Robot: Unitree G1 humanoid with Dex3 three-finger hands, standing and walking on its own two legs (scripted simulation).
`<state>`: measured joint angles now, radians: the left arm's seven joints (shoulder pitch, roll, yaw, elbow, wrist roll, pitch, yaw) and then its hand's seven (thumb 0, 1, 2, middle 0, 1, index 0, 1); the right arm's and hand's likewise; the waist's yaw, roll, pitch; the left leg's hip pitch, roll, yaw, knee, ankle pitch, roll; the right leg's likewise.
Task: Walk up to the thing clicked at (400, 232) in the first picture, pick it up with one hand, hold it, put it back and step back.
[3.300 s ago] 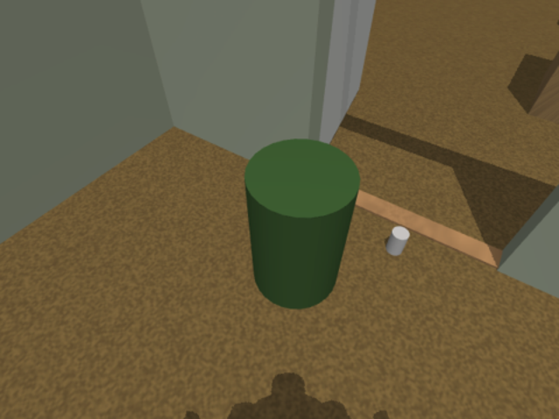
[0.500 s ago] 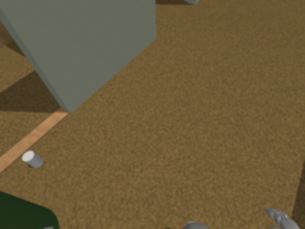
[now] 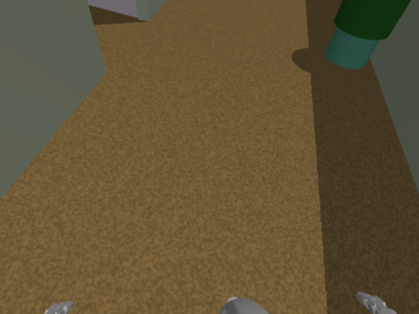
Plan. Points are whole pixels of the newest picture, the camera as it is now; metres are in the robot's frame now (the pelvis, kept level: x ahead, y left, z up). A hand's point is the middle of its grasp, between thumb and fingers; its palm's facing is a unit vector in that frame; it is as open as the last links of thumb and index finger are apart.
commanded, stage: walk up
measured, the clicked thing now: out of the picture +0.24 +0.98 -0.70
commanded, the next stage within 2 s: stand in 1.58 s
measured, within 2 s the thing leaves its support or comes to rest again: neither
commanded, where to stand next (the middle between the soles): +0.07 -0.03 m, yaw -29 degrees
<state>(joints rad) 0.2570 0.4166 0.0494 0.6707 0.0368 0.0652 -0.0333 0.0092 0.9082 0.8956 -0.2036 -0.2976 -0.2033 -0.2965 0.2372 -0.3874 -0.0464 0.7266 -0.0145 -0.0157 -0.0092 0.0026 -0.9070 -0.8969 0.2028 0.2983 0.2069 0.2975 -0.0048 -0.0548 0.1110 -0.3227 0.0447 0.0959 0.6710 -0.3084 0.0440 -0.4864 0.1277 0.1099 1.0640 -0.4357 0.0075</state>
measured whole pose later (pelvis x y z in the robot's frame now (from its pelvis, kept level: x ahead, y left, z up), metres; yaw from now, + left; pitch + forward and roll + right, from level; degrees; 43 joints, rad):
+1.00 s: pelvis +0.00 -0.01 -0.02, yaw -26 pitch -2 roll -2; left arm 0.25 0.40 0.05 0.86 0.04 -0.04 0.01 0.01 0.91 0.90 -0.21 -0.30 -0.21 -0.30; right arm 0.24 -0.44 -0.05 0.84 -0.02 0.03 0.01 0.00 -0.91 -0.90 0.20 0.30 0.20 0.30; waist -0.02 0.04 0.11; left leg -0.42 0.12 0.03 0.90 -0.51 0.00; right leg -0.34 0.06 0.01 0.75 -0.38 -0.02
